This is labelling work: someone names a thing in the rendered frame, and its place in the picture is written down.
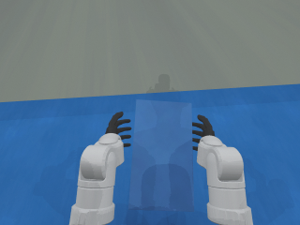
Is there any robot left hand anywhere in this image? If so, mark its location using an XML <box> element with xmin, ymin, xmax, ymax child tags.
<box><xmin>105</xmin><ymin>112</ymin><xmax>132</xmax><ymax>147</ymax></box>

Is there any robot right hand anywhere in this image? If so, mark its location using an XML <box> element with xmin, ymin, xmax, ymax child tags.
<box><xmin>192</xmin><ymin>114</ymin><xmax>215</xmax><ymax>151</ymax></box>

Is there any left robot forearm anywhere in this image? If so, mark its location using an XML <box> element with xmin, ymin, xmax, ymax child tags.
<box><xmin>69</xmin><ymin>133</ymin><xmax>125</xmax><ymax>225</ymax></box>

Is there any right robot forearm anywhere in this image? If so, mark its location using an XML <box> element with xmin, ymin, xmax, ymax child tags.
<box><xmin>197</xmin><ymin>135</ymin><xmax>253</xmax><ymax>225</ymax></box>

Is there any carton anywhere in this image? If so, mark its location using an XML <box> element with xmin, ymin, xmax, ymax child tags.
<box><xmin>128</xmin><ymin>99</ymin><xmax>194</xmax><ymax>212</ymax></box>

